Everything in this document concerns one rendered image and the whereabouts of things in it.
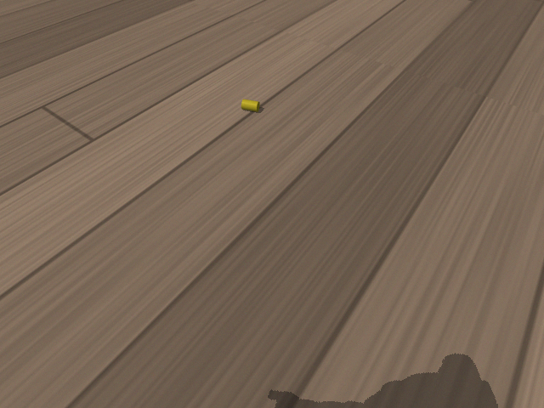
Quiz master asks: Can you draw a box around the can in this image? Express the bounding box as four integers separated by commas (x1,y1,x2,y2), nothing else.
241,99,260,112

